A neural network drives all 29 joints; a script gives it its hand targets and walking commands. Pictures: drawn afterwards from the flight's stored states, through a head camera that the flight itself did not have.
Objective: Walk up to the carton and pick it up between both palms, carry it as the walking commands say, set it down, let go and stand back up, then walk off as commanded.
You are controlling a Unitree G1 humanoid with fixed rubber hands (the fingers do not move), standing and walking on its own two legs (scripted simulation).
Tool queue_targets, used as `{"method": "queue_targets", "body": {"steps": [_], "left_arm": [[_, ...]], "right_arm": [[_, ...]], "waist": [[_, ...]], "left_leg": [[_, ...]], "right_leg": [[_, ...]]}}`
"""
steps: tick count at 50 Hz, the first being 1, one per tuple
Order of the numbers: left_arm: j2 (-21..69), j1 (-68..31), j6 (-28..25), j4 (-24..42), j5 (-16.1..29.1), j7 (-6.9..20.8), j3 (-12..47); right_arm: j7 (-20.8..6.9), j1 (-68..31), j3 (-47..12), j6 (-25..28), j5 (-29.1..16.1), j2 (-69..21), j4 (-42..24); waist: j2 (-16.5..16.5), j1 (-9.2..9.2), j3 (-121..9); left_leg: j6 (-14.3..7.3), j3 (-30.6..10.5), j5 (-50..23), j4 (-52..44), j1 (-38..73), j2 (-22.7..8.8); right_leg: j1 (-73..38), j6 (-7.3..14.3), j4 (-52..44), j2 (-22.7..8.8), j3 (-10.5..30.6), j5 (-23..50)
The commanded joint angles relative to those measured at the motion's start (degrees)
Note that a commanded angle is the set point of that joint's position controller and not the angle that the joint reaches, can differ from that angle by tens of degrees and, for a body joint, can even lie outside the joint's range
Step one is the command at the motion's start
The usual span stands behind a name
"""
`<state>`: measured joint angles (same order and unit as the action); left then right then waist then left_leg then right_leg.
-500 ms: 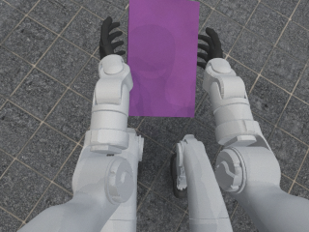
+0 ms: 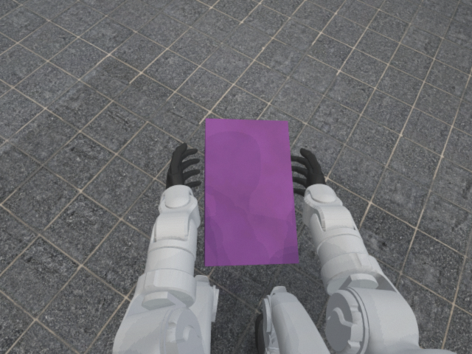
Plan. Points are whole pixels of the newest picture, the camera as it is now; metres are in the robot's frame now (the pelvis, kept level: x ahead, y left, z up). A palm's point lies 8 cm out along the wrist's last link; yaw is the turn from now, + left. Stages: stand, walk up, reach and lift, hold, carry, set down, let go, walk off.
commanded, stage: reach and lift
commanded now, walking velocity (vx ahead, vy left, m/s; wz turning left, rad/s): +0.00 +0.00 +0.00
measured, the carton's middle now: (242, 197) +0.41 +0.01 -0.13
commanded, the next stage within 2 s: none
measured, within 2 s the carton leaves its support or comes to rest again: neither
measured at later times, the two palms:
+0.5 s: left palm (164, 179) +0.37 +0.14 +0.05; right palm (324, 186) +0.37 -0.10 +0.04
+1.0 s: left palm (147, 162) +0.35 +0.15 +0.12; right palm (344, 174) +0.36 -0.10 +0.11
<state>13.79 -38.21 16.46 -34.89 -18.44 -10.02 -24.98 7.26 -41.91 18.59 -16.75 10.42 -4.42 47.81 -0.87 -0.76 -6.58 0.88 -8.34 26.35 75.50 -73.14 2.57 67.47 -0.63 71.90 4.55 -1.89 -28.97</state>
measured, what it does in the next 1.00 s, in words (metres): rises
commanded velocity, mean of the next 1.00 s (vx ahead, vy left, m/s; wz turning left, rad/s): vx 0.00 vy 0.00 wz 0.00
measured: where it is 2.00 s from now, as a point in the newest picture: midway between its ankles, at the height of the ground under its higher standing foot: outside the picture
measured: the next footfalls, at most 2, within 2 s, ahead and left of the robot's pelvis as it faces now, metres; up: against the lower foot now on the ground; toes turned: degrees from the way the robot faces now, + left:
none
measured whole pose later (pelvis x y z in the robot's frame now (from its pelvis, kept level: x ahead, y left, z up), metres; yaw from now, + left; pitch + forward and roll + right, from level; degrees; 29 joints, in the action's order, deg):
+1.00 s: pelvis +0.02 +0.01 +0.11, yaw +4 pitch +5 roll -4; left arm 13.2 -27.9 22.6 -33.7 -19.5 -6.1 -20.7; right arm 6.0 -27.4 17.9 -24.9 10.4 -8.9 38.3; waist -1.2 1.1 -2.6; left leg 0.2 -9.5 15.4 41.5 -30.6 2.5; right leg 23.4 -0.5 35.0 2.8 -1.0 -16.6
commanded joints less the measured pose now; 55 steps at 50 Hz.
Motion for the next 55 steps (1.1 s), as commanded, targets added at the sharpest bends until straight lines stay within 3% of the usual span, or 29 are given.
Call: {"method": "queue_targets", "body": {"steps": [1,4,12,21,25,31,44,55], "left_arm": [[60.51,-27.11,-1.36,-4.69,9.39,14.77,37.66],[60.29,-25.45,-1.69,-3.79,9.92,14.34,39.44],[59.54,-21.88,-0.67,-6.68,7.46,14.43,36.76],[59.49,-18.99,-0.51,-7.47,5.1,14.71,34.64],[60.29,-17.42,0.24,-8.6,4.37,15.17,34.2],[61.04,-16.04,2.16,-9.43,4.02,15.85,33.7],[62.36,-11.52,5.99,-5.54,6.65,17.94,35.94],[63.65,-12.44,11.75,-2.68,10.58,19.33,37.32]], "right_arm": [[-14.7,-33.03,-26.04,6.55,-9.79,-64.81,-12.15],[-14.09,-31.11,-27.48,6.89,-10.03,-64.65,-14.2],[-13.58,-25.18,-24.0,5.57,-5.37,-63.98,-10.62],[-14.64,-25.25,-23.23,5.19,-3.55,-63.82,-11.91],[-14.98,-24.54,-22.77,4.48,-2.19,-63.39,-12.58],[-15.59,-25.05,-22.43,2.53,-1.38,-62.32,-13.5],[-16.53,-19.99,-25.06,-2.82,-2.26,-62.49,-17.15],[-16.73,-20.55,-28.01,-9.38,-5.52,-64.96,-20.65]], "waist": [[-4.88,2.56,-44.97],[-4.69,2.91,-44.49],[-4.48,4.58,-32.9],[-4.08,3.76,-29.65],[-3.84,4.83,-28.5],[-4.33,5.05,-25.75],[-2.72,5.05,-24.15],[-1.34,3.63,-20.36]], "left_leg": [[0.72,4.73,-26.41,-12.86,39.15,6.71],[0.71,4.35,-27.24,-14.49,41.18,6.56],[0.24,4.16,-21.47,-21.31,43.28,5.84],[0.01,4.09,-22.0,-28.38,49.8,4.85],[0.02,3.82,-21.5,-31.08,51.92,4.49],[0.03,3.57,-19.73,-35.59,55.26,3.93],[0.12,2.96,-26.89,-42.08,62.79,2.81],[-0.21,2.83,-26.61,-45.3,67.22,2.32]], "right_leg": [[-17.49,0.68,-10.6,5.9,3.89,24.91],[-20.32,0.55,-12.51,5.68,4.46,26.54],[-24.38,0.81,-19.84,4.59,5.18,21.28],[-31.28,0.78,-27.34,3.68,5.72,21.22],[-33.65,0.91,-30.05,3.33,5.55,20.58],[-37.33,1.31,-34.07,2.7,5.44,18.35],[-48.63,1.53,-41.07,1.54,5.92,26.31],[-53.95,1.46,-44.38,0.87,6.38,26.15]]}}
